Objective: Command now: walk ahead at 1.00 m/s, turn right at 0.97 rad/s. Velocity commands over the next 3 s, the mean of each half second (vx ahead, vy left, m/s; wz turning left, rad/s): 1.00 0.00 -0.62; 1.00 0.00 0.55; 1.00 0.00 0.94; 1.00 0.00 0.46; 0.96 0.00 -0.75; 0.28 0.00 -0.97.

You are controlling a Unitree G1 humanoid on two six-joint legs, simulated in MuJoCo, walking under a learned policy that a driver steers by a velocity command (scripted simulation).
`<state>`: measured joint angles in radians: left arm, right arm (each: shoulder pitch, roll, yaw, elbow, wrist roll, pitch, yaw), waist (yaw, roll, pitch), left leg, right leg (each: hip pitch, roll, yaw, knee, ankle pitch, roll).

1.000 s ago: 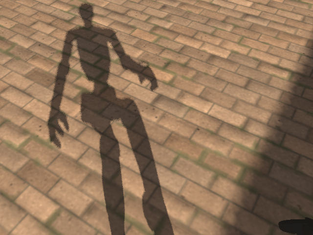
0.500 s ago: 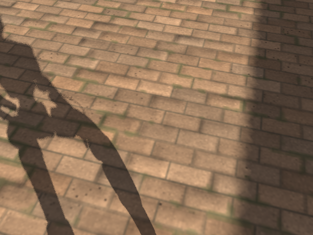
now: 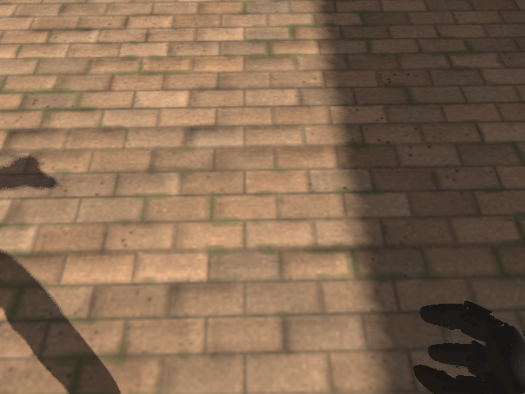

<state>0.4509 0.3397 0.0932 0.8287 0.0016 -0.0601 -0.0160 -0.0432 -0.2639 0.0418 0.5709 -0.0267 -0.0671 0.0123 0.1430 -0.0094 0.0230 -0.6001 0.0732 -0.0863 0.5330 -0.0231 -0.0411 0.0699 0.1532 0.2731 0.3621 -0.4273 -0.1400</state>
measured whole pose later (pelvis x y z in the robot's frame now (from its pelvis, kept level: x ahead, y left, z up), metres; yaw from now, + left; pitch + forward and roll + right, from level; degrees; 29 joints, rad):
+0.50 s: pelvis +0.44 -0.03 -0.02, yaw -19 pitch +2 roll +1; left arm -0.03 0.28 -0.01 0.61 0.06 -0.05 -0.05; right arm 0.56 -0.25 -0.01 0.94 -0.02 -0.06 0.00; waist -0.09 -0.02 0.03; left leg 0.10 0.08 0.16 0.70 -0.40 0.00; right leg -0.55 0.07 -0.08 0.64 -0.15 -0.17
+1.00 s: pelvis +0.91 -0.11 -0.02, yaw +1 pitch -1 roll +0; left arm 0.27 0.24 0.00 0.80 0.04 -0.09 0.01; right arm 0.26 -0.33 -0.06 0.81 -0.02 -0.01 0.03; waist -0.04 0.02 0.05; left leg -0.46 -0.17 0.10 0.70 -0.24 0.21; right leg -0.21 0.02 -0.02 1.44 -0.38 0.01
